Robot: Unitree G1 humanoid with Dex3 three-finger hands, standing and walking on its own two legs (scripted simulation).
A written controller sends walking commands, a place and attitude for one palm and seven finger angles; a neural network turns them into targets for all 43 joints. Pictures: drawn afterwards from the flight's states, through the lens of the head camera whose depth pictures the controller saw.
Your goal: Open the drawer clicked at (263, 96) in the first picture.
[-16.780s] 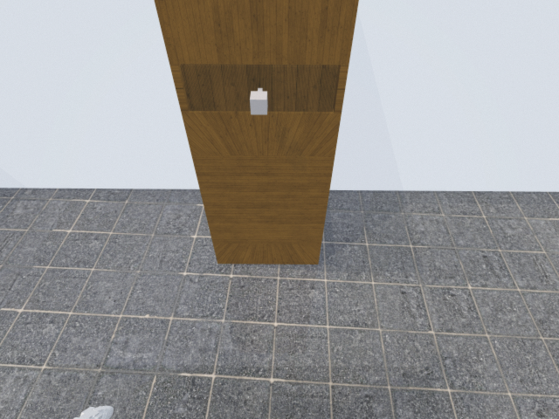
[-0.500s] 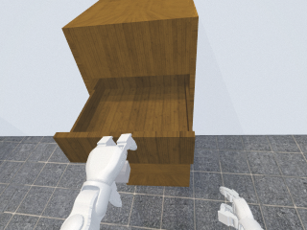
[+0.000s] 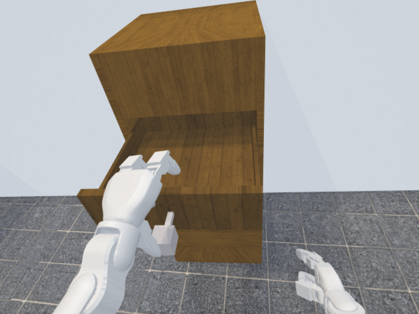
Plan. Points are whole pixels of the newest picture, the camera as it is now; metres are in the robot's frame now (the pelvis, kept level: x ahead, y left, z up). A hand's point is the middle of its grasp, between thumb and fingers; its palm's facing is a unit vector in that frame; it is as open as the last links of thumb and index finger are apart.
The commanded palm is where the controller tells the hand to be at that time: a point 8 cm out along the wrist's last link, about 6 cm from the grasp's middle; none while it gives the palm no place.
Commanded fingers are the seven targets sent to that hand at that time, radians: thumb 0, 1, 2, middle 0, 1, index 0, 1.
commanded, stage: lift the hand off the handle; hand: left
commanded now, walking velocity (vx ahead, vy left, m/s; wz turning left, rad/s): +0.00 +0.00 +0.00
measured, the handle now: (166, 230) +0.27 +0.15 +0.04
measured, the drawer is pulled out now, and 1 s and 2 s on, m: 0.30 0.30 0.30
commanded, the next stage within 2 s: draw the hand back to the body in 0.46 s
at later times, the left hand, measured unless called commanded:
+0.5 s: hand (142, 177) +0.26 +0.15 +0.20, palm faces +0.29 -0.27 -0.92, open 13.9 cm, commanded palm +0.21 +0.16 +0.25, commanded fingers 0.00 -0.50 0.30 -0.30 -1.20 -0.30 -1.20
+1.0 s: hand (111, 194) +0.24 +0.19 +0.19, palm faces +0.27 -0.20 -0.94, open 13.9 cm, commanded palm +0.18 +0.20 +0.24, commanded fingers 0.00 -0.50 0.30 -0.30 -1.20 -0.30 -1.20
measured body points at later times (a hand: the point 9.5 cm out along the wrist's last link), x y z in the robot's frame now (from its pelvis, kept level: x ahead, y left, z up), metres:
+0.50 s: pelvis +0.00 +0.00 +0.00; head -0.03 -0.06 +0.44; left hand +0.24 +0.16 +0.25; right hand +0.25 -0.17 -0.08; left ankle +0.04 +0.12 -0.74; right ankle -0.02 -0.07 -0.74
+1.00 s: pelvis +0.00 +0.01 +0.00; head -0.03 -0.05 +0.44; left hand +0.22 +0.20 +0.24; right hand +0.26 -0.16 -0.08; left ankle +0.04 +0.12 -0.74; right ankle -0.02 -0.07 -0.74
